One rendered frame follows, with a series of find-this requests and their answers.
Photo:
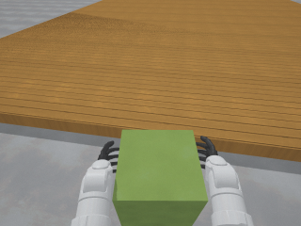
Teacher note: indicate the robot right forearm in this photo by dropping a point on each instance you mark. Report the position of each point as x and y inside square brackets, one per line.
[226, 194]

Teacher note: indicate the right robot hand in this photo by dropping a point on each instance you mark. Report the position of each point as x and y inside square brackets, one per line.
[209, 147]

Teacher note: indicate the robot left forearm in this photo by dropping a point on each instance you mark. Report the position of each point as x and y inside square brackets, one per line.
[95, 196]

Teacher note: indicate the carton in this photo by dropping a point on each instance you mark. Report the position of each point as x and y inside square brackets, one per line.
[159, 180]

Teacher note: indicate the left robot hand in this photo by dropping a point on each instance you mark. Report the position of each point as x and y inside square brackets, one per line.
[106, 151]

